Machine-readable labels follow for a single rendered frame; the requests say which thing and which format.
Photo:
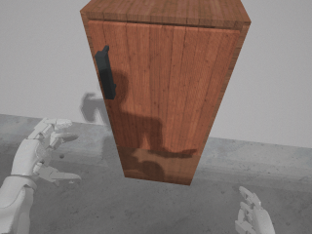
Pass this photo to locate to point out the robot right hand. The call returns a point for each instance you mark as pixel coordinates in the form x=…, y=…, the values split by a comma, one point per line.
x=259, y=219

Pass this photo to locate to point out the handle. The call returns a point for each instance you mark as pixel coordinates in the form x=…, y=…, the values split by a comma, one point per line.
x=105, y=73

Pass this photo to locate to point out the robot left hand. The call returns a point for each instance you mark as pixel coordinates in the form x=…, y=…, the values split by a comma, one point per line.
x=31, y=151

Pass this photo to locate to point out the left robot forearm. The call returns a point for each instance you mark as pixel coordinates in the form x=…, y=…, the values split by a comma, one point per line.
x=16, y=199

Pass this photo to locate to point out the cupboard door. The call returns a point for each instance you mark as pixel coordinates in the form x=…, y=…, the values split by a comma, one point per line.
x=168, y=79

